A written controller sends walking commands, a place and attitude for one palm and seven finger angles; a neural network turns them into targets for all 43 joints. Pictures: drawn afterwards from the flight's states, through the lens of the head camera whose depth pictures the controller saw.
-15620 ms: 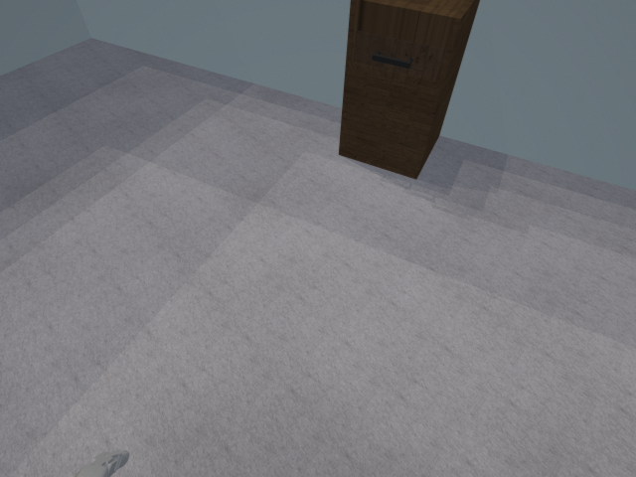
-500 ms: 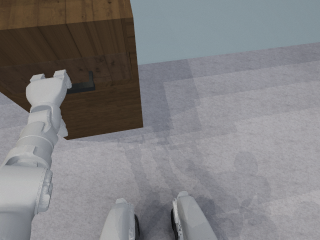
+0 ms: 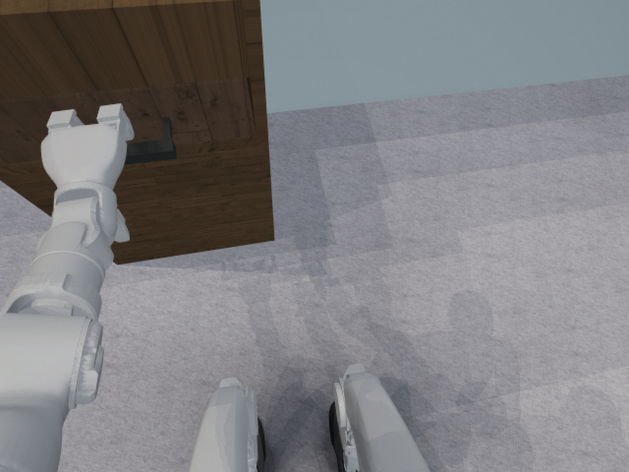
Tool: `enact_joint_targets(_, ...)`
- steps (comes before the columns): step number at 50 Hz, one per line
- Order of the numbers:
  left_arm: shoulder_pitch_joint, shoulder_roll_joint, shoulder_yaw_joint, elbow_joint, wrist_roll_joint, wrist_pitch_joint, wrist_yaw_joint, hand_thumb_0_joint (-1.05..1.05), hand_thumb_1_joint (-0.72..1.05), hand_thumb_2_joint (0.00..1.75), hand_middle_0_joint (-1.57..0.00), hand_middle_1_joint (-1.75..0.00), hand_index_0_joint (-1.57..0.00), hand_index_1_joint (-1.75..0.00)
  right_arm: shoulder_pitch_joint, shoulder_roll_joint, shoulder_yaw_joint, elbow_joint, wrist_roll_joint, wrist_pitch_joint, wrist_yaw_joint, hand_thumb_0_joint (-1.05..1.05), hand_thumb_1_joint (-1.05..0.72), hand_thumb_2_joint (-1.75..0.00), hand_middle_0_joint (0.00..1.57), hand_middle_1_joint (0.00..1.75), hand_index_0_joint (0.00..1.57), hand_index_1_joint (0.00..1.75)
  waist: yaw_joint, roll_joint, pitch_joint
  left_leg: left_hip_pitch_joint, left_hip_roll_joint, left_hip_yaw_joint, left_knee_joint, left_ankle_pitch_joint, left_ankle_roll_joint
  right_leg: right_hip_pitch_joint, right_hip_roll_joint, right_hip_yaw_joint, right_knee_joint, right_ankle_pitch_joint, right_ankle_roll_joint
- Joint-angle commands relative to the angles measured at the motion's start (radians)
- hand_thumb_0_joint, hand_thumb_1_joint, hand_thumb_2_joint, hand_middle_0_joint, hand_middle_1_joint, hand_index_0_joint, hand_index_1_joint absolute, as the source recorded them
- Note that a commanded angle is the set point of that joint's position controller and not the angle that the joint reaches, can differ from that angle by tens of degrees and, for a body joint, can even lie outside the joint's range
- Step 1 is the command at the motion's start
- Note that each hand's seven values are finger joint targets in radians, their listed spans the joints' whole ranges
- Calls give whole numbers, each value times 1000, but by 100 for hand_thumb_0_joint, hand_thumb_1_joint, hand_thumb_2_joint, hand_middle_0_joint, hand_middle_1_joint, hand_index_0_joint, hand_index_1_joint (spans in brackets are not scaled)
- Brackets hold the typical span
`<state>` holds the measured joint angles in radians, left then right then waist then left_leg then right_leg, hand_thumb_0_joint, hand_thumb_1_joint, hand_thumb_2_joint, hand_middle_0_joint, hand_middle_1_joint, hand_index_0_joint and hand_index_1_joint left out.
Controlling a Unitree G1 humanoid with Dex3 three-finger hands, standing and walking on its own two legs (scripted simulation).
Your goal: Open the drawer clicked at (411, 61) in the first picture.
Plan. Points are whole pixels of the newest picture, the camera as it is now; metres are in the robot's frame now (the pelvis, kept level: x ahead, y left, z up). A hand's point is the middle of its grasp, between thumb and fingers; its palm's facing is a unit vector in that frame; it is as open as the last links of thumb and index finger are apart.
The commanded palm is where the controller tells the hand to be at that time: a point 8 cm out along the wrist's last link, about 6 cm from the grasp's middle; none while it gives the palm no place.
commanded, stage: lower the fingers behind the handle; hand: left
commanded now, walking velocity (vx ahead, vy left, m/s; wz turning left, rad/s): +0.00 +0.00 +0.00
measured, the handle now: (116, 143) +0.57 +0.24 -0.05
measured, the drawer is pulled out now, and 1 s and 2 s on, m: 0.00 0.00 0.01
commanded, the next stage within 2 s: close the thumb around the handle in 0.84 s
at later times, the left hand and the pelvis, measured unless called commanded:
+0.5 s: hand (114, 187) +0.51 +0.25 -0.08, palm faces -0.02 +0.00 -1.00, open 13.9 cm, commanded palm +0.50 +0.22 -0.03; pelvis -0.01 +0.00 -0.04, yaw +0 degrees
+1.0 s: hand (116, 187) +0.51 +0.24 -0.08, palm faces -0.02 -0.01 -1.00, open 13.8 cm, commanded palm +0.50 +0.22 -0.03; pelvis -0.01 +0.00 -0.04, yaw -1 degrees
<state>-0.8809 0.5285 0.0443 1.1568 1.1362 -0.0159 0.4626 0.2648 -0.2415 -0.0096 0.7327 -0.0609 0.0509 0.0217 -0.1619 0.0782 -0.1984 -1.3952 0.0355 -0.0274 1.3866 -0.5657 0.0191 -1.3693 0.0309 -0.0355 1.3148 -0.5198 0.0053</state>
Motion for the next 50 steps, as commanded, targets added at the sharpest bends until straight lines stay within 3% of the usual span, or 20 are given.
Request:
enact_joint_targets(1,-302,248,32,-124,6,-26,16,0,-50,30,-30,-120,-30,-120,177,-186,-56,-31,-4,-15,-23,0,-90,-90,20,30,20,30,-19,26,-448,307,-23,3,-118,303,32,251,26,-13,-130,256,-39)
enact_joint_targets(8,-286,240,59,-224,14,-105,37,0,-50,30,-30,-120,-30,-120,190,-183,-77,-35,-13,-23,-17,0,-90,-90,20,30,20,30,3,62,-561,338,-21,-8,-68,371,25,213,27,-15,-66,295,-44)
enact_joint_targets(11,-285,247,75,-216,24,-98,71,0,-50,30,-30,-120,-30,-120,193,-188,-81,-26,-15,-19,-9,0,-90,-90,20,30,20,30,4,70,-570,345,-17,-14,-50,387,21,175,28,-23,-44,288,-46)
enact_joint_targets(13,-320,224,53,-196,25,-75,90,0,-50,30,-30,-120,-30,-120,192,-188,-81,-20,-15,-18,-5,0,-90,-90,20,30,20,30,-14,65,-547,319,-18,-14,-44,357,22,159,29,-25,-45,264,-44)
enact_joint_targets(14,-356,228,53,-207,27,-70,95,0,-50,30,-30,-120,-30,-120,191,-189,-83,-17,-16,-20,-4,0,-90,-90,20,30,20,30,-23,74,-565,321,-17,-15,-36,352,22,146,27,-24,-39,256,-43)
enact_joint_targets(15,-363,264,73,-206,31,-59,104,0,-50,30,-30,-120,-30,-120,197,-196,-82,-13,-17,-20,-4,0,-90,-90,20,30,20,30,-16,85,-589,331,-17,-19,-35,364,20,154,27,-26,-32,268,-43)
enact_joint_targets(18,-375,271,73,-208,20,-33,100,0,-50,30,-30,-120,-30,-120,193,-195,-81,-13,-15,-20,-1,0,-90,-90,20,30,20,30,-16,91,-646,331,-22,-12,-22,373,23,189,29,-22,-26,290,-40)
enact_joint_targets(19,-391,291,85,-204,16,-26,93,0,-50,30,-30,-120,-30,-120,194,-197,-78,-9,-16,-21,-2,0,-90,-90,20,30,20,30,-20,81,-645,327,-20,-19,-22,370,22,189,28,-26,-19,286,-40)
enact_joint_targets(21,-387,262,53,-168,11,-3,77,0,-50,30,-30,-120,-30,-120,194,-195,-74,-8,-11,-22,-2,0,-90,-90,20,30,20,30,-33,76,-609,296,-21,-13,-17,347,26,181,28,-26,-23,278,-37)
enact_joint_targets(23,-371,277,56,-168,14,12,60,0,-50,30,-30,-120,-30,-120,188,-198,-70,-17,-8,-21,-4,0,-90,-90,20,30,20,30,-21,80,-600,293,-20,-14,-25,326,25,175,29,-29,-25,256,-40)
enact_joint_targets(25,-393,267,38,-171,10,17,38,0,-50,30,-30,-120,-30,-120,189,-197,-68,-21,-4,-23,-7,0,-90,-90,20,30,20,30,-33,88,-593,296,-20,-16,-26,318,26,163,29,-28,-27,247,-39)
enact_joint_targets(32,-365,260,30,-203,3,-18,-15,0,-50,30,-30,-120,-30,-120,191,-188,-61,-35,0,-28,-19,0,-90,-90,20,30,20,30,-26,77,-569,276,-19,-17,-26,303,30,164,29,-25,-27,237,-40)
enact_joint_targets(37,-340,222,21,-212,11,-56,-4,0,-50,30,-30,-120,-30,-120,195,-184,-69,-35,-4,-30,-19,0,-90,-90,20,30,20,30,-24,87,-541,302,-13,-26,-25,313,24,104,30,-33,-21,214,-44)
enact_joint_targets(39,-360,223,26,-243,13,-68,9,0,-50,30,-30,-120,-30,-120,196,-181,-70,-33,-7,-31,-16,0,-90,-90,20,30,20,30,-17,118,-567,323,-12,-29,-26,332,21,99,27,-35,-12,218,-47)
enact_joint_targets(44,-351,238,47,-216,12,-50,41,0,-50,30,-30,-120,-30,-120,203,-189,-73,-26,-9,-25,-11,0,-90,-90,20,30,20,30,-20,76,-569,312,-12,-32,-25,333,21,112,30,-36,-13,224,-45)
enact_joint_targets(47,-368,247,48,-239,11,-37,52,0,-50,30,-30,-120,-30,-120,205,-190,-74,-24,-8,-22,-7,0,-90,-90,20,30,20,30,-15,117,-608,339,-13,-27,-26,356,20,127,29,-33,-16,247,-44)
enact_joint_targets(48,-355,253,54,-229,11,-29,53,0,-44,32,-30,-121,-30,-121,206,-190,-73,-25,-7,-21,-6,0,-90,-90,20,30,20,30,-9,98,-612,332,-14,-28,-28,353,19,143,30,-35,-16,247,-45)
enact_joint_targets(50,-370,229,36,-228,6,-19,51,0,-33,37,-31,-122,-31,-122,204,-190,-75,-22,-6,-21,-5,0,-90,-90,20,30,20,30,-22,107,-605,353,-11,-33,-35,351,18,126,30,-38,-22,237,-43)
